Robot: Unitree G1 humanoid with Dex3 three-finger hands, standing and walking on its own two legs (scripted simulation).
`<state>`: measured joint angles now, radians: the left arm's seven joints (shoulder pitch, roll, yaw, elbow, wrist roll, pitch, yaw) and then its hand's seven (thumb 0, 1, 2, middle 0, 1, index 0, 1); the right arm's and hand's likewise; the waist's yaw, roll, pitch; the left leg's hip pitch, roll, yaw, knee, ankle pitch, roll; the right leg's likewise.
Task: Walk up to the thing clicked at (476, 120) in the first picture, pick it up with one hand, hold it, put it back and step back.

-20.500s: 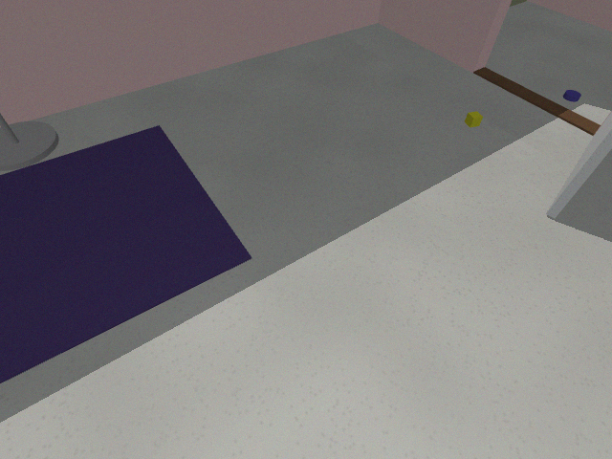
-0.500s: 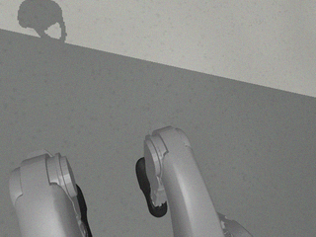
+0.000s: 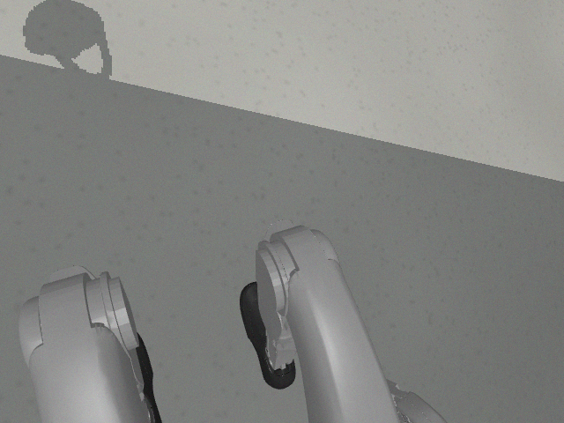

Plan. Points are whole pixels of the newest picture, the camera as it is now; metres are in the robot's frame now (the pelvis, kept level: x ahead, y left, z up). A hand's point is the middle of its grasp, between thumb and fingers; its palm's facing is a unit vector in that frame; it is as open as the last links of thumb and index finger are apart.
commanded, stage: rise first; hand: left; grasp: from above
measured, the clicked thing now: out of the picture +0.45 +0.36 -0.29
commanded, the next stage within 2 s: none
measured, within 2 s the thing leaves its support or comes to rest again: neither
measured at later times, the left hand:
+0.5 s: hand out of the picture +0.42 +0.38 -0.19, palm faces -0.11 -0.40 -0.91, open 13.4 cm
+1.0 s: hand out of the picture +0.41 +0.39 -0.18, palm faces -0.12 -0.40 -0.91, open 13.9 cm
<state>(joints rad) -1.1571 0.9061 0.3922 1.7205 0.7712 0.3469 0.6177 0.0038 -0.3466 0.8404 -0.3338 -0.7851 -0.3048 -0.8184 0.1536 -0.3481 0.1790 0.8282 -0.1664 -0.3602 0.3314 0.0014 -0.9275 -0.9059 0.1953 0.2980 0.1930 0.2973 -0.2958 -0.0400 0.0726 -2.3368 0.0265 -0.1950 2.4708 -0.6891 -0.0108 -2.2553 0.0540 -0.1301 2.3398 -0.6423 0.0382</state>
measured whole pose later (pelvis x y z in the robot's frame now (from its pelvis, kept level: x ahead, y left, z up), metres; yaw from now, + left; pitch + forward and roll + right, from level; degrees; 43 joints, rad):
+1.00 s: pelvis +0.00 +0.00 +0.01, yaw +0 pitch +31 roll -11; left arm -1.15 0.93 0.39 1.71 0.76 0.34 0.62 0.00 -0.52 0.99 -0.16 -0.97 -0.14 -1.00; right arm 0.15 -0.35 0.20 0.81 -0.17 -0.38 0.33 0.00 -0.93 -0.90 0.19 0.30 0.19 0.30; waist -0.30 -0.06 0.10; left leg -2.32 0.03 -0.20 2.46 -0.69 -0.01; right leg -2.24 0.06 -0.14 2.32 -0.64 0.04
